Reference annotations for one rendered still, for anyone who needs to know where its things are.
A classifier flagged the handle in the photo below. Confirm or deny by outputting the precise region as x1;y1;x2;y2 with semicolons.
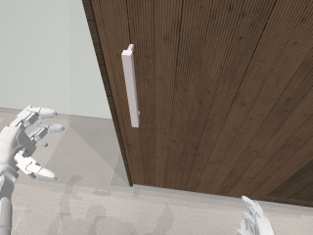
121;44;140;127

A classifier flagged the wardrobe door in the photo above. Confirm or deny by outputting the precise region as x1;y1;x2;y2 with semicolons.
91;0;313;201
267;159;313;202

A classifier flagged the robot left forearm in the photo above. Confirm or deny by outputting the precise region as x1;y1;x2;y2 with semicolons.
0;163;19;235

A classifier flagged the right robot hand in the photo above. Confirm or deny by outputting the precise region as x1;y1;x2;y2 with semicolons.
237;196;276;235

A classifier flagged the left robot hand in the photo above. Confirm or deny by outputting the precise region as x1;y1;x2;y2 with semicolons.
0;105;65;181

